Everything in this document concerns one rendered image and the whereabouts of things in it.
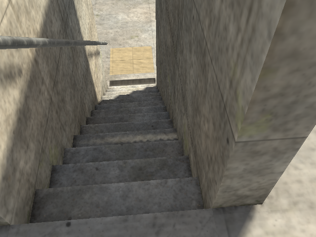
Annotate stairs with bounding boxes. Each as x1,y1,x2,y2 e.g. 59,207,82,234
30,84,203,223

